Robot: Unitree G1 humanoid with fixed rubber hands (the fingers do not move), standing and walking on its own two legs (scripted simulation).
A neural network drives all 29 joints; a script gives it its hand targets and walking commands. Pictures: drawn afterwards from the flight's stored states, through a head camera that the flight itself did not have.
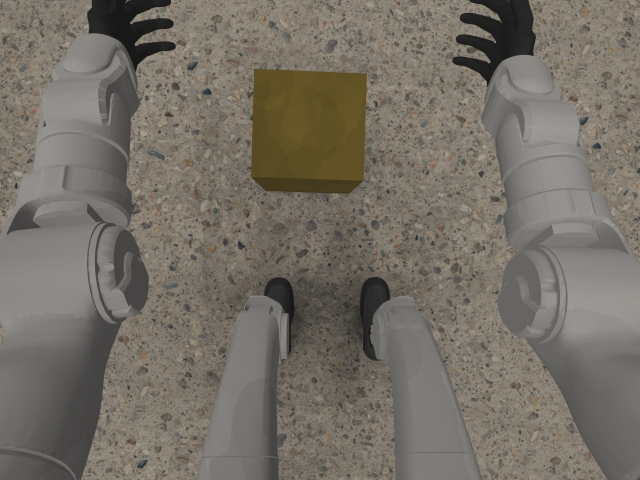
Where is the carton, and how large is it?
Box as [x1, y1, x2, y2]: [251, 69, 366, 193]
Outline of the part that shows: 254,69 251,176 265,190 343,193 350,192 363,180 366,74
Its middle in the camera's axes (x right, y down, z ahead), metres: -0.02 -0.21 +0.84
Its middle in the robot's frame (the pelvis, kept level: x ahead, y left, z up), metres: +0.55 +0.03 -0.53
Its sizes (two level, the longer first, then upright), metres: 0.210 0.200 0.250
